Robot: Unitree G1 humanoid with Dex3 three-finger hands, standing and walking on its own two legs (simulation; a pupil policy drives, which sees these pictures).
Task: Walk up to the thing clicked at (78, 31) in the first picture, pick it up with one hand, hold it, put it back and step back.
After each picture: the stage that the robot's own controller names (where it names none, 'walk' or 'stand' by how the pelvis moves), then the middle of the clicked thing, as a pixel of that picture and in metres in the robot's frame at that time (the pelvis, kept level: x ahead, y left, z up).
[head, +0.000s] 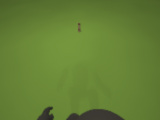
stand; (79, 27) +2.27 +0.42 -0.66
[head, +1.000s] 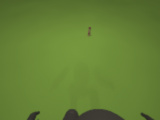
walk; (89, 31) +2.14 +0.10 -0.63
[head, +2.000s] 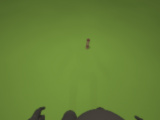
walk; (87, 44) +1.50 +0.06 -0.65
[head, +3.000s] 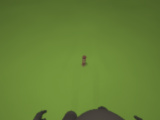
walk; (83, 61) +1.00 +0.11 -0.65
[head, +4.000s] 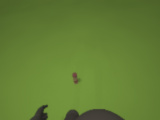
walk; (75, 78) +0.62 +0.23 -0.62
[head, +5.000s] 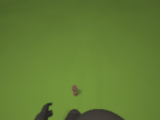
stand; (75, 91) +0.43 +0.20 -0.63
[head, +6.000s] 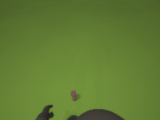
stand; (74, 96) +0.39 +0.20 -0.65
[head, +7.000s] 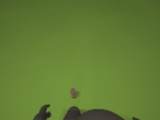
stand; (73, 93) +0.37 +0.20 -0.64
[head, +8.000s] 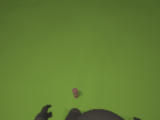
stand; (75, 93) +0.38 +0.18 -0.65
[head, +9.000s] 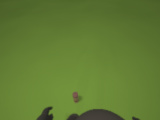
stand; (75, 97) +0.39 +0.18 -0.65
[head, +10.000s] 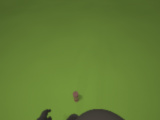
stand; (76, 97) +0.38 +0.17 -0.66
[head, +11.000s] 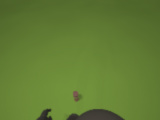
stand; (76, 96) +0.38 +0.17 -0.66
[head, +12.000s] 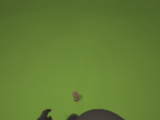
stand; (75, 97) +0.37 +0.17 -0.66
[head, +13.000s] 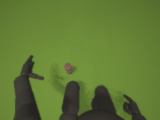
go down; (69, 69) +0.42 +0.20 -0.42
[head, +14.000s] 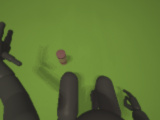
go down; (62, 58) +0.44 +0.24 -0.27
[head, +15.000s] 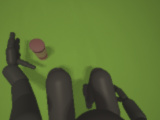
close in; (40, 51) +0.42 +0.29 -0.17
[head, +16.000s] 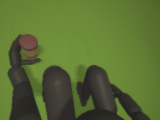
close; (30, 50) +0.42 +0.30 -0.16
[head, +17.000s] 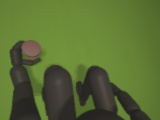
lift; (32, 53) +0.38 +0.29 -0.16
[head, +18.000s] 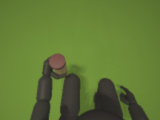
lift; (60, 68) +0.32 +0.22 -0.02
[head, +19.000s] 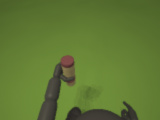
hold; (69, 73) +0.32 +0.15 +0.06
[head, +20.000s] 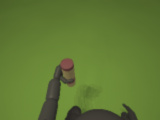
hold; (69, 74) +0.31 +0.16 +0.04
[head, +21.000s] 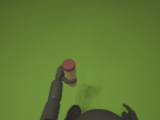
crouch; (70, 75) +0.31 +0.15 +0.03
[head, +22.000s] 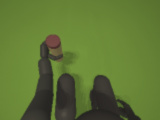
crouch; (56, 51) +0.45 +0.22 -0.05
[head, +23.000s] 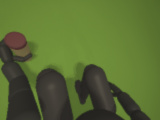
lower; (22, 50) +0.42 +0.31 -0.16
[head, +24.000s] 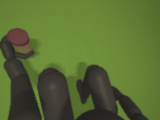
lower; (24, 47) +0.43 +0.31 -0.16
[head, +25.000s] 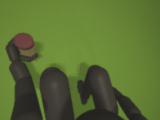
lower; (29, 50) +0.41 +0.30 -0.16
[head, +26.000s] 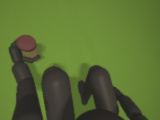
lower; (31, 51) +0.40 +0.30 -0.16
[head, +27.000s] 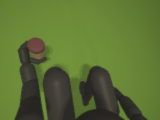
loosen; (38, 53) +0.39 +0.28 -0.16
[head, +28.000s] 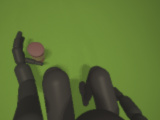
withdraw; (38, 55) +0.39 +0.28 -0.17
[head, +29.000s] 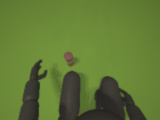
walk; (69, 60) +0.44 +0.22 -0.28
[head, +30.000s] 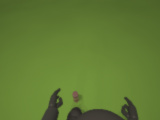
stand; (75, 97) +0.36 +0.16 -0.59
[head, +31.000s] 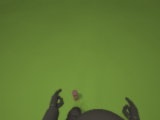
stand; (75, 95) +0.37 +0.17 -0.60
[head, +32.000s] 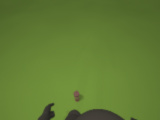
stand; (76, 96) +0.38 +0.16 -0.63
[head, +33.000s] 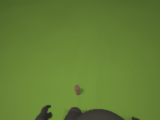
walk; (77, 90) +0.40 +0.16 -0.64
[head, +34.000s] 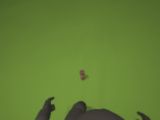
walk; (82, 75) +0.58 +0.16 -0.64
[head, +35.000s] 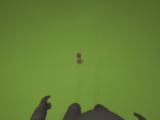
walk; (78, 59) +0.90 +0.21 -0.63
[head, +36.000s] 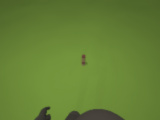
stand; (83, 60) +1.02 +0.15 -0.64
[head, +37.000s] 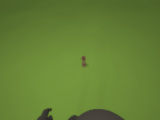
stand; (83, 62) +1.01 +0.15 -0.66
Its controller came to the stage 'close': yes
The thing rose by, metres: 0.68
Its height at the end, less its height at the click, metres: +0.00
